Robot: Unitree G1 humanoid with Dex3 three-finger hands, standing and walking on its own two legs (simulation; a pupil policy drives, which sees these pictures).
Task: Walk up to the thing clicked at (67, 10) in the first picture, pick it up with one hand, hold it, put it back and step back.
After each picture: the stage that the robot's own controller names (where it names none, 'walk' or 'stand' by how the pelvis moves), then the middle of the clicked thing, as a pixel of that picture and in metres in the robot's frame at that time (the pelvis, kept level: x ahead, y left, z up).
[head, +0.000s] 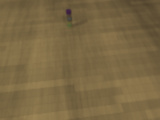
stand; (69, 19) +1.79 +0.23 -0.66
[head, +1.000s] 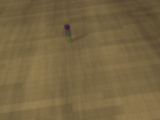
walk; (68, 34) +1.66 +0.34 -0.65
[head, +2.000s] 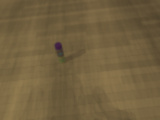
walk; (60, 53) +1.13 +0.35 -0.65
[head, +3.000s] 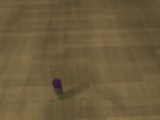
walk; (58, 90) +0.71 +0.27 -0.64
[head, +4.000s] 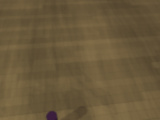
walk; out of the picture +0.43 +0.19 -0.64
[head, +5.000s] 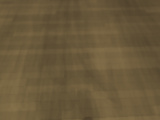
stand; out of the picture +0.39 +0.20 -0.65
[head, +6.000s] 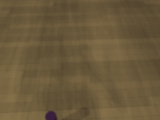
stand; out of the picture +0.41 +0.23 -0.63
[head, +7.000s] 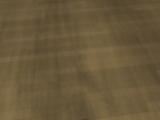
stand; out of the picture +0.36 +0.23 -0.66
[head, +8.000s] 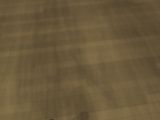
stand; out of the picture +0.38 +0.24 -0.65
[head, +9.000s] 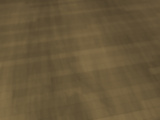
stand; out of the picture +0.35 +0.27 -0.66
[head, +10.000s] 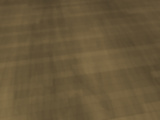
stand; out of the picture +0.35 +0.25 -0.66
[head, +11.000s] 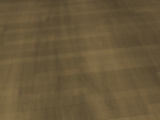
stand; out of the picture +0.36 +0.25 -0.66
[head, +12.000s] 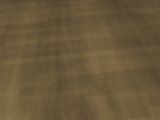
stand; out of the picture +0.36 +0.25 -0.66
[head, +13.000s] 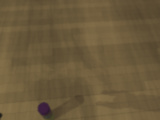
go down; (46, 113) +0.40 +0.24 -0.60
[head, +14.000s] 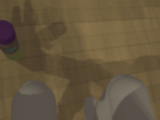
go down; (9, 44) +0.48 +0.26 -0.24
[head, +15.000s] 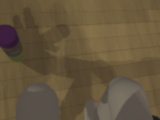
close in; (12, 47) +0.47 +0.25 -0.25
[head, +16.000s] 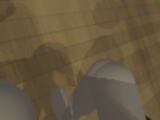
close; out of the picture +0.46 +0.30 -0.18
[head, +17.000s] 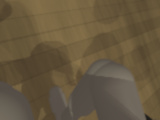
lift; out of the picture +0.44 +0.31 -0.17
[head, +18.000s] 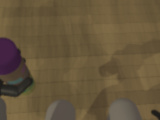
lift; (15, 73) +0.35 +0.23 +0.00
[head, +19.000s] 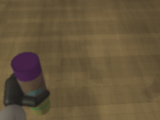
hold; (34, 88) +0.32 +0.18 +0.03
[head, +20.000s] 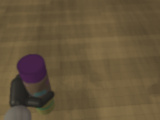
hold; (39, 88) +0.32 +0.17 +0.03
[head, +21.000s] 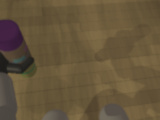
crouch; (18, 54) +0.44 +0.21 -0.03
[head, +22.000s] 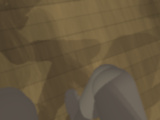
lower; out of the picture +0.49 +0.29 -0.13
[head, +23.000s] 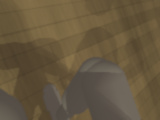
lower; out of the picture +0.48 +0.31 -0.18
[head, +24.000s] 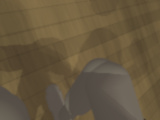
lower; out of the picture +0.47 +0.32 -0.18
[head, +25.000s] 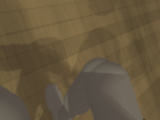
lower; out of the picture +0.47 +0.32 -0.18
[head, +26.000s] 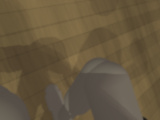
lower; out of the picture +0.47 +0.32 -0.18
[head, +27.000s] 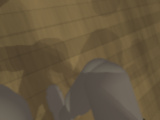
open; out of the picture +0.47 +0.29 -0.18
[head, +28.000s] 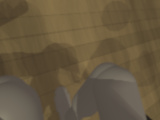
stand; out of the picture +0.46 +0.29 -0.19
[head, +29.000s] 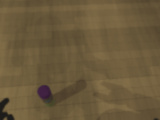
stand; (47, 97) +0.44 +0.21 -0.50
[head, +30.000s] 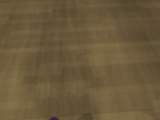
stand; out of the picture +0.41 +0.20 -0.60
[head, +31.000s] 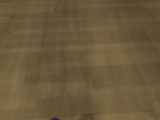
stand; out of the picture +0.40 +0.20 -0.61
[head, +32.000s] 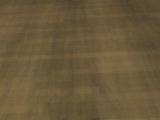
stand; out of the picture +0.44 +0.19 -0.66
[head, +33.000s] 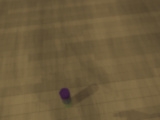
walk; (66, 98) +0.50 +0.16 -0.63
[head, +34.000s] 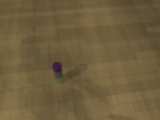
walk; (58, 73) +0.72 +0.19 -0.63
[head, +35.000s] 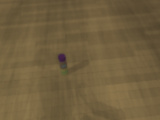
stand; (63, 65) +0.99 +0.27 -0.64
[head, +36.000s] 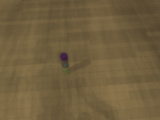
stand; (65, 64) +0.99 +0.22 -0.66
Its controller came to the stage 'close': yes
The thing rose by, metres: 0.68
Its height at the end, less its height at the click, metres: +0.00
